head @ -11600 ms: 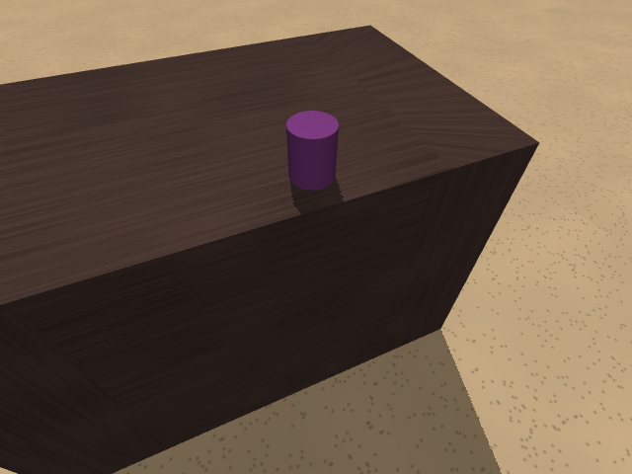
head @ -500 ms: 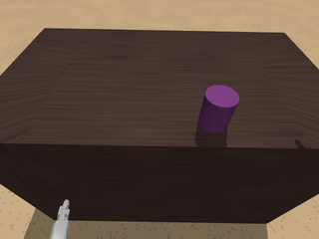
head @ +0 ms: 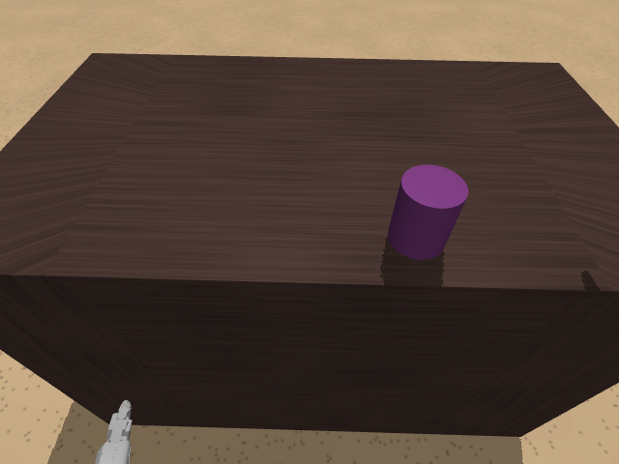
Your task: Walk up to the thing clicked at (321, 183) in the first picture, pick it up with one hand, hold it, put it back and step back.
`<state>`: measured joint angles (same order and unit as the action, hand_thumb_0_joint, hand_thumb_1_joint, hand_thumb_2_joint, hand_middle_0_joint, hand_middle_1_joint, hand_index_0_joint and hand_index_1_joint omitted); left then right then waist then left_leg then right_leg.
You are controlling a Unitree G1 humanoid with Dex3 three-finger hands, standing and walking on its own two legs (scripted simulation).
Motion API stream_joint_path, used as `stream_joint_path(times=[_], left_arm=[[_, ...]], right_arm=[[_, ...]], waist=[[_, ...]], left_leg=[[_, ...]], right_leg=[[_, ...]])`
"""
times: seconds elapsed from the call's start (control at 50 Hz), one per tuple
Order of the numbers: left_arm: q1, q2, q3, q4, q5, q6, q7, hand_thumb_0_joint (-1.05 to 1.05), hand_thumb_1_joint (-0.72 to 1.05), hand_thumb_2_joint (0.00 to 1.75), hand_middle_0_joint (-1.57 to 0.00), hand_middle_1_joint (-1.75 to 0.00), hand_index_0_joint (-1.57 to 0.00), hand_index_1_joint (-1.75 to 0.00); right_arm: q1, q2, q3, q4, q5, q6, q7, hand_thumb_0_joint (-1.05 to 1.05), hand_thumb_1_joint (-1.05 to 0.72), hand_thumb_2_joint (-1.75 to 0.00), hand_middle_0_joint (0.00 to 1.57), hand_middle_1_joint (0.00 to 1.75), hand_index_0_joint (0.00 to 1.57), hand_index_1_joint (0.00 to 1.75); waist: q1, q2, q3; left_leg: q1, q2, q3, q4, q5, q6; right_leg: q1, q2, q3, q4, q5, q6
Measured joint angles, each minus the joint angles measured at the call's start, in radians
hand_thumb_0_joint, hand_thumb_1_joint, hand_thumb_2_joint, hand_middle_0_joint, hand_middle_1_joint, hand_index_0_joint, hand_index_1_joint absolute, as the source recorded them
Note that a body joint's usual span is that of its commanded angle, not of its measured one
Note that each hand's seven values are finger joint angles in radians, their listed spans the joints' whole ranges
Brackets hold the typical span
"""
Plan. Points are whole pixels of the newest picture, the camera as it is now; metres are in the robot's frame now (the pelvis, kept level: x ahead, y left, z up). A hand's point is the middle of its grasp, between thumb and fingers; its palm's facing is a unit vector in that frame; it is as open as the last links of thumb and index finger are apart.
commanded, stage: approach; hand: right
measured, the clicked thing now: (424, 213) +0.44 -0.15 +0.09
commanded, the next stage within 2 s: close in in 0.26 s
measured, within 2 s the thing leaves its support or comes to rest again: neither
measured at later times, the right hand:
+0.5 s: hand (479, 220) +0.43 -0.22 +0.09, palm faces +0.03 +1.00 +0.04, open 17.5 cm
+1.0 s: hand (439, 209) +0.43 -0.16 +0.11, palm faces +0.08 +1.00 +0.03, open 17.8 cm
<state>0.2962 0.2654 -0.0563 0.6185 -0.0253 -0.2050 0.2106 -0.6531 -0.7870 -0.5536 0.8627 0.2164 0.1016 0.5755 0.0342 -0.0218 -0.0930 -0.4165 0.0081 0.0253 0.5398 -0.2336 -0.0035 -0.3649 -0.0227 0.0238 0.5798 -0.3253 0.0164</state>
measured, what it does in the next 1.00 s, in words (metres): stands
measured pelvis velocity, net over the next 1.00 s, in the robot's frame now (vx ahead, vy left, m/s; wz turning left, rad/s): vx -0.01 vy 0.00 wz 0.01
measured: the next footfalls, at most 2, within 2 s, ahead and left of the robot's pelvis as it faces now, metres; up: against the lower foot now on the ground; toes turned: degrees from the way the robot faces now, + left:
none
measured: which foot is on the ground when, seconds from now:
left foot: down 0.00-1.00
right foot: down 0.00-1.00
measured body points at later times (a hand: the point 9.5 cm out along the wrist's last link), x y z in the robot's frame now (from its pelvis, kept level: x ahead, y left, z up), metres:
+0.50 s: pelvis -0.01 +0.00 -0.02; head +0.05 -0.01 +0.43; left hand +0.12 +0.27 -0.09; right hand +0.42 -0.28 +0.09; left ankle +0.02 +0.13 -0.73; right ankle -0.02 -0.13 -0.73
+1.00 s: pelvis -0.01 +0.00 -0.02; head +0.03 +0.00 +0.43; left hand +0.12 +0.28 -0.08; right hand +0.42 -0.21 +0.11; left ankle +0.02 +0.13 -0.73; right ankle -0.02 -0.13 -0.73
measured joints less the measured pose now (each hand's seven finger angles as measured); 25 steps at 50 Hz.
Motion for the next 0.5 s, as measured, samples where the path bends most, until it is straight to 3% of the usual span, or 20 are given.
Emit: stream_joint_path(times=[0.12,0.26,0.36,0.5], left_arm=[[-0.036,0.012,0.010,0.022,-0.006,0.002,0.008,-0.02,-0.54,0.06,-0.05,-0.05,-0.05,-0.05],[-0.049,-0.005,0.001,-0.038,0.007,-0.027,-0.008,-0.01,-0.53,0.05,-0.06,-0.05,-0.05,-0.05],[-0.007,-0.028,0.010,-0.068,0.021,-0.027,-0.040,-0.01,-0.52,0.04,-0.06,-0.06,-0.06,-0.05],[-0.023,-0.022,0.045,-0.063,0.029,0.022,-0.071,-0.01,-0.52,0.04,-0.06,-0.06,-0.07,-0.05]], right_arm=[[0.003,0.038,0.058,0.002,0.020,-0.013,-0.002,-0.01,0.52,-0.01,0.07,0.03,0.06,0.03],[0.020,0.154,0.132,0.040,0.029,-0.066,-0.025,-0.01,0.50,-0.02,0.07,0.03,0.07,0.03],[0.064,0.239,0.151,-0.003,0.012,-0.137,-0.102,-0.01,0.51,-0.02,0.06,0.03,0.06,0.03],[0.027,0.318,0.139,-0.021,-0.018,-0.259,-0.249,-0.01,0.54,-0.02,0.06,0.03,0.06,0.03]], waist=[[-0.012,-0.019,0.001],[0.003,0.004,-0.004],[0.026,0.032,0.018],[0.061,0.039,0.030]], left_leg=[[0.001,0.006,0.006,0.007,-0.005,-0.003],[-0.018,0.014,0.006,0.032,-0.015,-0.004],[-0.073,0.008,-0.002,0.071,-0.025,0.000],[-0.182,-0.010,-0.015,0.151,-0.044,0.002]], right_leg=[[-0.002,0.006,0.006,0.008,-0.002,-0.003],[-0.013,0.014,0.007,0.011,0.000,-0.004],[-0.063,0.008,0.000,0.048,-0.013,0.001],[-0.173,-0.010,-0.013,0.153,-0.054,0.005]])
